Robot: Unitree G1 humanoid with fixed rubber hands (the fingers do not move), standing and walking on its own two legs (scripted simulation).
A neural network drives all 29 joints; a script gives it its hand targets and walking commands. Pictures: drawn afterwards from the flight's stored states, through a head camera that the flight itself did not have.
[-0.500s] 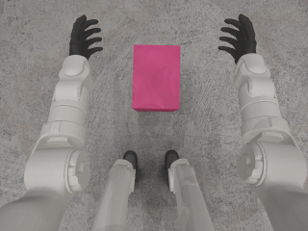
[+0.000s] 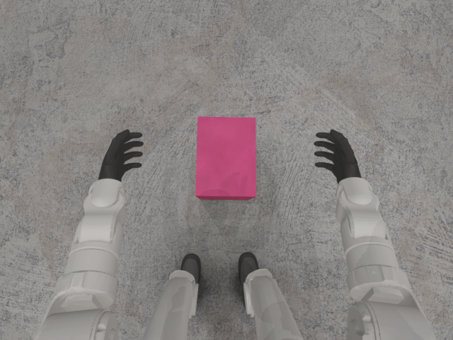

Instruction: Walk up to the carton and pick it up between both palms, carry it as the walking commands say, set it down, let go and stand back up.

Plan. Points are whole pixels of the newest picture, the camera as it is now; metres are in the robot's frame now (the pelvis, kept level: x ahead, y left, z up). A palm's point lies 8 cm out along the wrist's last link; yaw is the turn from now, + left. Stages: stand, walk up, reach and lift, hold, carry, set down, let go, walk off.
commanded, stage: let go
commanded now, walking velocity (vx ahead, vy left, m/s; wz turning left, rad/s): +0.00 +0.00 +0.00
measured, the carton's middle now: (225, 162) +0.50 -0.01 -0.60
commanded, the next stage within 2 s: stand in 0.96 s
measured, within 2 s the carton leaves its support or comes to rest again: neither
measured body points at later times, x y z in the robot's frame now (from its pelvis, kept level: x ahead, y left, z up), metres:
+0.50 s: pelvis +0.04 +0.01 +0.06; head +0.11 +0.01 +0.51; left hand +0.23 +0.24 -0.02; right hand +0.23 -0.22 -0.03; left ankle +0.02 +0.12 -0.68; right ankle +0.03 -0.11 -0.68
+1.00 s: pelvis +0.04 +0.00 +0.06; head +0.05 +0.01 +0.51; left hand +0.21 +0.25 -0.02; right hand +0.22 -0.24 -0.02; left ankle +0.02 +0.12 -0.68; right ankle +0.03 -0.11 -0.68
